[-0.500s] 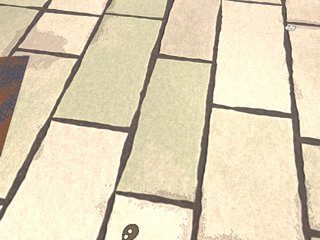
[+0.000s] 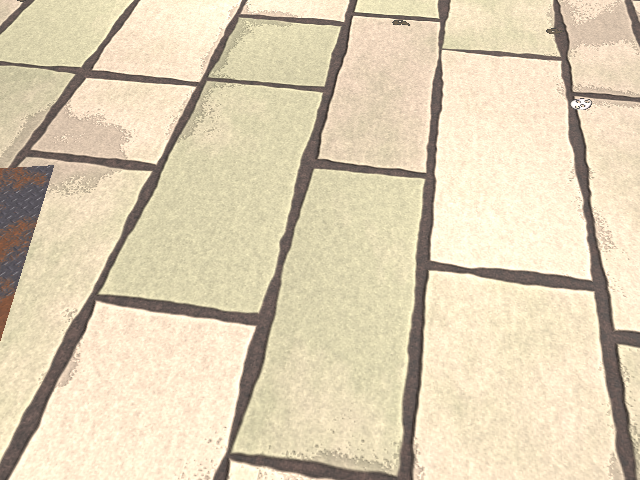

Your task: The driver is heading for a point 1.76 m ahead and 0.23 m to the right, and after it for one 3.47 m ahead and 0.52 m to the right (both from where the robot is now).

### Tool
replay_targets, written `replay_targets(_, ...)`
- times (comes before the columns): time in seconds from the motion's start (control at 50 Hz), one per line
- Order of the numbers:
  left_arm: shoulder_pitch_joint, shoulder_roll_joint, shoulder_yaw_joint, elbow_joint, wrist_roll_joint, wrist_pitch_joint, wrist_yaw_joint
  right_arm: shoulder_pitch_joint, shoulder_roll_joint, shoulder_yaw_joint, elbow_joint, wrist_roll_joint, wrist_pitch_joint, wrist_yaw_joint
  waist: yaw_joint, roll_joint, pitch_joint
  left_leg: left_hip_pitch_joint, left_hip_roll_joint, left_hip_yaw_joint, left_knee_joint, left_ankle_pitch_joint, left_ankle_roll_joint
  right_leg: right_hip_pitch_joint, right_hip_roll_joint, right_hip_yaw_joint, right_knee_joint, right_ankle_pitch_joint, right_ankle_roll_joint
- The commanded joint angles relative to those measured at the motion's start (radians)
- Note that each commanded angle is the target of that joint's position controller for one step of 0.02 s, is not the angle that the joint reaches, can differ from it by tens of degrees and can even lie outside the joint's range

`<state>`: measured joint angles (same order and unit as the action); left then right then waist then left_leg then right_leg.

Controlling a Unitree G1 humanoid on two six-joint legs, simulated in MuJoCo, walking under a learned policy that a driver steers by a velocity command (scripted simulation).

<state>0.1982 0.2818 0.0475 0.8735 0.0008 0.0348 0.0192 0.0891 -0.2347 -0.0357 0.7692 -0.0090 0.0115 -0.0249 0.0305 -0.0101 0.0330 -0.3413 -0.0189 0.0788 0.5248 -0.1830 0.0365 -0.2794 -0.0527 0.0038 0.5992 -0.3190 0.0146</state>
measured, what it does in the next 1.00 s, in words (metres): steps on the spot, turning right: left foot, then right foot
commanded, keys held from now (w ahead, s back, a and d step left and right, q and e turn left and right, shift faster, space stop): e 0.38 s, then no key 0.62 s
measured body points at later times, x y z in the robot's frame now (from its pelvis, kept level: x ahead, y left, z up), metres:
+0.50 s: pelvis +0.00 +0.03 +0.02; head +0.04 +0.04 +0.46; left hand +0.20 +0.29 -0.11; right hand +0.05 -0.27 -0.08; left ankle +0.02 +0.12 -0.73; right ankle -0.05 -0.12 -0.65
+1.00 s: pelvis -0.01 -0.01 +0.01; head +0.00 -0.02 +0.46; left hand +0.20 +0.19 -0.10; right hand -0.01 -0.31 -0.12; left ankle +0.03 +0.12 -0.73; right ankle -0.05 -0.12 -0.73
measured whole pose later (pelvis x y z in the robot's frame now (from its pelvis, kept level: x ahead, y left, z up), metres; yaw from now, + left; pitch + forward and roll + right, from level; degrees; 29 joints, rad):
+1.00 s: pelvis -0.01 -0.01 +0.01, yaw -18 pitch -2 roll +0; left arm 0.13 0.25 0.03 0.87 0.01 0.01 0.01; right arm 0.17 -0.29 -0.04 0.96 -0.01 0.00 -0.02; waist -0.03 0.00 0.04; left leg -0.15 0.06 0.07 0.42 -0.24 -0.04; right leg -0.17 0.01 0.02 0.46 -0.26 -0.01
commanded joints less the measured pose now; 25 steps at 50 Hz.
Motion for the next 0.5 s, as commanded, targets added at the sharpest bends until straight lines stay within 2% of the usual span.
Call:
replay_targets(0.02, -0.005, 0.212, 0.054, -0.064, -0.004, -0.006, 0.007, 0.014, -0.124, -0.049, -0.057, -0.006, -0.008, -0.02, -0.056, -0.163, -0.032, 0.014, 0.034, -0.013, 0.004, -0.165, -0.013, -0.027, -0.134, 0.216, -0.206, 0.193, -0.157)
replay_targets(0.04, -0.008, 0.211, 0.057, -0.079, -0.001, -0.013, 0.007, -0.062, -0.118, -0.049, -0.068, -0.009, -0.008, -0.024, -0.012, -0.209, 0.011, -0.027, -0.027, 0.008, 0.104, -0.123, -0.039, -0.042, -0.184, 0.335, -0.289, 0.142, -0.202)
replay_targets(0.06, -0.012, 0.206, 0.057, -0.081, 0.008, -0.023, 0.013, -0.086, -0.111, -0.052, -0.079, -0.004, -0.009, -0.025, -0.004, -0.24, 0.009, -0.074, -0.041, -0.026, 0.175, -0.167, -0.037, -0.008, -0.216, 0.396, -0.309, 0.184, -0.226)
replay_targets(0.08, -0.003, 0.201, 0.059, -0.085, 0.013, -0.037, 0.016, -0.097, -0.11, -0.056, -0.081, 0.0, -0.008, -0.024, 0.01, -0.246, -0.007, -0.13, -0.045, -0.072, 0.286, -0.292, -0.038, 0.046, -0.236, 0.425, -0.304, 0.292, -0.249)
replay_targets(0.1, 0.008, 0.204, 0.062, -0.087, 0.01, -0.052, 0.016, -0.082, -0.122, -0.063, -0.08, 0.004, -0.006, -0.02, 0.012, -0.215, -0.029, -0.185, -0.039, -0.116, 0.389, -0.37, -0.04, 0.106, -0.25, 0.436, -0.282, 0.406, -0.267)
replay_targets(0.12, 0.001, 0.204, 0.065, -0.089, 0.0, -0.06, 0.019, -0.057, -0.126, -0.068, -0.072, 0.008, -0.007, -0.017, -0.004, -0.167, -0.055, -0.211, -0.023, -0.143, 0.429, -0.379, -0.045, 0.154, -0.245, 0.418, -0.25, 0.499, -0.263)
replay_targets(0.16, -0.027, 0.196, 0.071, -0.094, -0.026, -0.05, 0.024, -0.053, -0.109, -0.062, -0.068, 0.013, -0.016, -0.014, -0.012, -0.121, -0.088, -0.197, -0.007, -0.143, 0.307, -0.321, -0.062, 0.21, -0.197, 0.37, -0.21, 0.557, -0.213)
replay_targets(0.2, -0.038, 0.201, 0.078, -0.099, -0.029, -0.022, 0.03, -0.05, -0.091, -0.053, -0.064, 0.021, -0.027, -0.006, -0.004, -0.143, -0.122, -0.099, -0.027, -0.122, 0.188, -0.237, -0.078, 0.198, -0.164, 0.358, -0.195, 0.588, -0.199)
replay_targets(0.22, -0.048, 0.204, 0.08, -0.105, -0.028, -0.011, 0.031, -0.027, -0.097, -0.054, -0.057, 0.028, -0.029, 0.001, -0.01, -0.16, -0.134, -0.043, -0.036, -0.115, 0.127, -0.206, -0.08, 0.183, -0.153, 0.363, -0.193, 0.584, -0.197)
replay_targets(0.26, -0.088, 0.196, 0.079, -0.123, -0.037, 0.003, 0.031, 0.057, -0.117, -0.063, -0.027, 0.033, -0.03, 0.014, -0.054, -0.166, -0.14, 0.1, -0.047, -0.092, -0.092, -0.044, -0.071, 0.13, -0.112, 0.367, -0.171, 0.477, -0.162)
replay_targets(0.28, -0.084, 0.173, 0.072, -0.129, -0.039, 0.006, 0.033, 0.091, -0.143, -0.073, -0.012, 0.027, -0.027, 0.014, -0.062, -0.138, -0.143, 0.207, -0.017, -0.099, -0.186, 0.054, -0.055, 0.062, -0.075, 0.351, -0.14, 0.342, -0.124)
replay_targets(0.3, -0.042, 0.117, 0.057, -0.129, -0.023, 0.007, 0.03, 0.115, -0.211, -0.09, -0.014, 0.011, -0.021, 0.006, -0.041, 0.029, -0.155, 0.34, 0.163, -0.265, -0.223, 0.124, 0.005, -0.09, 0.012, 0.267, 0.036, 0.084, -0.063)
replay_targets(0.32, 0.002, 0.082, 0.052, -0.148, -0.019, -0.005, 0.026, 0.076, -0.295, -0.103, -0.033, -0.021, -0.009, 0.004, -0.003, 0.298, -0.125, 0.327, 0.386, -0.528, -0.238, 0.316, 0.169, -0.294, 0.162, 0.139, 0.219, -0.308, -0.002)
replay_targets(0.34, 0.001, 0.175, 0.076, -0.144, -0.011, -0.016, 0.023, 0.062, -0.251, -0.088, -0.055, -0.043, -0.018, 0.005, -0.02, 0.224, -0.123, 0.258, 0.456, -0.571, -0.254, 0.3, 0.26, -0.301, 0.086, 0.171, 0.445, -0.336, 0.022)
replay_targets(0.36, 0.006, 0.22, 0.097, -0.123, -0.025, -0.012, 0.021, 0.002, -0.194, -0.07, -0.067, -0.039, -0.028, 0.003, 0.005, 0.136, -0.081, 0.215, 0.394, -0.467, -0.25, 0.256, 0.235, -0.3, 0.071, 0.175, 0.534, -0.267, 0.025)
replay_targets(0.38, 0.028, 0.206, 0.1, -0.101, -0.025, -0.001, 0.027, -0.049, -0.175, -0.064, -0.075, -0.023, -0.033, 0.001, 0.026, 0.107, -0.049, 0.2, 0.323, -0.366, -0.245, 0.196, 0.184, -0.312, 0.061, 0.157, 0.559, -0.2, 0.034)
replay_targets(0.4, 0.027, 0.19, 0.097, -0.093, -0.017, 0.008, 0.033, -0.055, -0.16, -0.058, -0.075, -0.007, -0.038, -0.002, 0.013, 0.108, -0.036, 0.208, 0.291, -0.322, -0.242, 0.185, 0.163, -0.328, 0.059, 0.159, 0.577, -0.14, 0.046)
replay_targets(0.44, 0.001, 0.148, 0.085, -0.111, -0.017, 0.009, 0.031, -0.011, -0.159, -0.051, -0.05, -0.004, -0.038, -0.008, -0.008, 0.12, -0.035, 0.208, 0.259, -0.25, -0.241, 0.289, 0.178, -0.305, 0.077, 0.138, 0.576, -0.087, 0.068)
replay_targets(0.5, -0.056, 0.112, 0.065, -0.143, -0.019, 0.002, 0.029, 0.049, -0.168, -0.051, -0.018, -0.001, -0.033, -0.015, -0.044, 0.133, -0.06, 0.308, 0.27, -0.226, -0.235, 0.321, 0.203, -0.299, 0.064, 0.122, 0.412, -0.07, 0.089)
